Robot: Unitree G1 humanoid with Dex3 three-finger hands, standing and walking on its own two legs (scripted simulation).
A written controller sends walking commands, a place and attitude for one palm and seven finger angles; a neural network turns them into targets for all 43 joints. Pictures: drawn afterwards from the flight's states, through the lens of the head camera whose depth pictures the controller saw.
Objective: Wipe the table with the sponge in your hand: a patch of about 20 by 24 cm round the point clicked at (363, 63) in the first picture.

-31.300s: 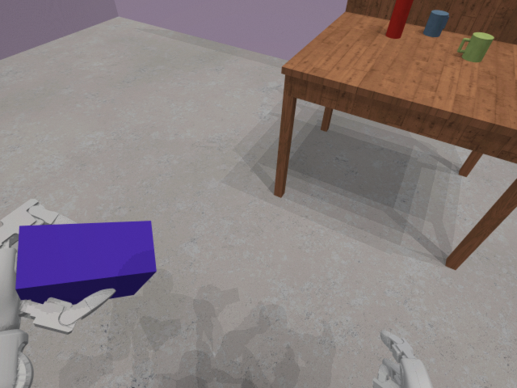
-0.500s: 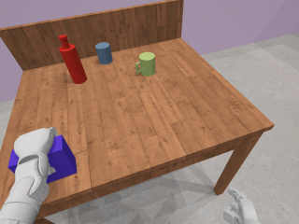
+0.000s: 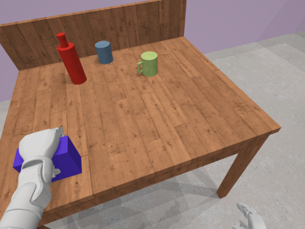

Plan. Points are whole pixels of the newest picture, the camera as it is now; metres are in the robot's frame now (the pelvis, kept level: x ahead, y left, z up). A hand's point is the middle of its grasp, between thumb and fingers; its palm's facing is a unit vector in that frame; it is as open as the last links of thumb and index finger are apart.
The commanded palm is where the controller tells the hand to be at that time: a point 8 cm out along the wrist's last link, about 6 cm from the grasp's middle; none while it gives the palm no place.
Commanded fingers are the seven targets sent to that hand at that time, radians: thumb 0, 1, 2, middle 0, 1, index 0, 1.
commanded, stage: lower the sponge onto the table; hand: left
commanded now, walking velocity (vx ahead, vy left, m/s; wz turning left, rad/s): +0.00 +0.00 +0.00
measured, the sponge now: (54, 164) +0.27 +0.33 -0.01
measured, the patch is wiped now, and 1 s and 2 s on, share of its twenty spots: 0.10 0.40 0.70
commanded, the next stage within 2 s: wipe forward along the first lane in 0.08 s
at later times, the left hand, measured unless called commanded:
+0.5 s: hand (50, 148) +0.30 +0.33 +0.04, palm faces -0.09 -0.03 -1.00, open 9.6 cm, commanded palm +0.28 +0.33 +0.06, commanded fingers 0.00 0.10 1.30 -1.20 -1.60 -1.20 -1.60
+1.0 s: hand (49, 133) +0.35 +0.36 +0.04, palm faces -0.14 +0.02 -0.99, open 9.6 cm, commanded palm +0.33 +0.36 +0.06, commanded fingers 0.00 0.10 1.30 -1.20 -1.60 -1.20 -1.60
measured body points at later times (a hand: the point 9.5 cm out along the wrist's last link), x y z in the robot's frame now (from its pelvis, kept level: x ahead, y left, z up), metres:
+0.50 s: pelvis -0.01 -0.01 -0.01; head +0.01 -0.03 +0.44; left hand +0.30 +0.33 +0.09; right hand +0.17 -0.25 -0.12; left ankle +0.01 +0.08 -0.74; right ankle -0.01 -0.10 -0.74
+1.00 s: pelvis -0.03 -0.02 -0.02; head +0.02 -0.02 +0.43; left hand +0.35 +0.36 +0.09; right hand +0.04 -0.30 -0.15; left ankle +0.01 +0.08 -0.74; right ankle -0.01 -0.10 -0.74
